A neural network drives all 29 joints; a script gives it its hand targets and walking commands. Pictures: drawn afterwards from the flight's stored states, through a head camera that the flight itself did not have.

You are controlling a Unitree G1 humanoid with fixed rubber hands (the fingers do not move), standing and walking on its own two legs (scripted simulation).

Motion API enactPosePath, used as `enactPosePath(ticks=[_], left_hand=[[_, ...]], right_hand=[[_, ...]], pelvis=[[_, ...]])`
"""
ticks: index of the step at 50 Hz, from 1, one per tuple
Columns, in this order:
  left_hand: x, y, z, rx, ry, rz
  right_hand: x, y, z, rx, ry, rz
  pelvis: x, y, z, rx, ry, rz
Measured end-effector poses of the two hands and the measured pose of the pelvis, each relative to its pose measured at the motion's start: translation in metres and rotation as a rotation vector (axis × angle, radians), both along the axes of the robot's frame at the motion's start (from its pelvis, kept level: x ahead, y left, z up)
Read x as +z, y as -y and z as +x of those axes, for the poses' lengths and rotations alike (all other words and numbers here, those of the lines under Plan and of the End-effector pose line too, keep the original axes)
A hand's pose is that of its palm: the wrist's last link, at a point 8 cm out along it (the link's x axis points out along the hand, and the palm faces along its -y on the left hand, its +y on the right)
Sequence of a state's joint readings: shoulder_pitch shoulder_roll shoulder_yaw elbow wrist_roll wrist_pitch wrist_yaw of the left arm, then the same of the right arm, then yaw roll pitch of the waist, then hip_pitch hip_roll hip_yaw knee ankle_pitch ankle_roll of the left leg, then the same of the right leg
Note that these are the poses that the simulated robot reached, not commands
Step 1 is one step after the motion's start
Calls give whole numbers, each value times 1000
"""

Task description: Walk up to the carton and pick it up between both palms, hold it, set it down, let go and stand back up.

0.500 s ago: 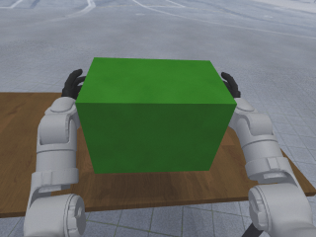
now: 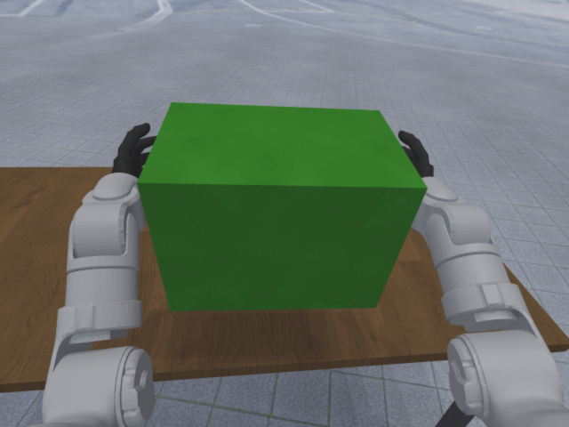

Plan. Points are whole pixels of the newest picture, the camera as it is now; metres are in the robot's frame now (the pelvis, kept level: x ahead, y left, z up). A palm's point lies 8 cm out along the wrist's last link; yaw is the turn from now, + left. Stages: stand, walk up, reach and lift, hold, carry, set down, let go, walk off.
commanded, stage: hold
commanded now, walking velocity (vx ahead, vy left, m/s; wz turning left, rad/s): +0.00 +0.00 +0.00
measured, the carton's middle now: (277, 208) +0.37 +0.00 +0.19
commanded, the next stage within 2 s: set down in 0.66 s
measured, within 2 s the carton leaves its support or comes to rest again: neither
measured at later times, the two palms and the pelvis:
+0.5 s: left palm (129, 181) +0.36 +0.20 +0.23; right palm (415, 185) +0.37 -0.19 +0.23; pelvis +0.00 +0.00 +0.00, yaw +0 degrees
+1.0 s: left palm (124, 182) +0.36 +0.20 +0.23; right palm (407, 189) +0.38 -0.18 +0.22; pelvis +0.00 +0.00 +0.00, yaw +1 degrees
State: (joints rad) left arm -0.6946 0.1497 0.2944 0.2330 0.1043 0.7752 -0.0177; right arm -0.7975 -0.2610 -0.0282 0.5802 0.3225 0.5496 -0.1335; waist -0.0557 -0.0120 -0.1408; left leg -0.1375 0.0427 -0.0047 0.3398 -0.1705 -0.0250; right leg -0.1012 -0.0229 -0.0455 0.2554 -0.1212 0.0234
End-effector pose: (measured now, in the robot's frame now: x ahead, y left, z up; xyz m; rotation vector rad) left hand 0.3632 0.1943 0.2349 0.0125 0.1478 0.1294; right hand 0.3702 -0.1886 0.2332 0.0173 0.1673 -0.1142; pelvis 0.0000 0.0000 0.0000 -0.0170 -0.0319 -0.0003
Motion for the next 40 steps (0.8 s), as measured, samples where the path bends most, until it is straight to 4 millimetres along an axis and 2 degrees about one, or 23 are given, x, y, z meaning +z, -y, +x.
enactPosePath(ticks=[40], left_hand=[[3,-3,-3,4,34,-17]], right_hand=[[5,-3,-2,-3,33,18]], pelvis=[[0,1,0,11,22,-1]])
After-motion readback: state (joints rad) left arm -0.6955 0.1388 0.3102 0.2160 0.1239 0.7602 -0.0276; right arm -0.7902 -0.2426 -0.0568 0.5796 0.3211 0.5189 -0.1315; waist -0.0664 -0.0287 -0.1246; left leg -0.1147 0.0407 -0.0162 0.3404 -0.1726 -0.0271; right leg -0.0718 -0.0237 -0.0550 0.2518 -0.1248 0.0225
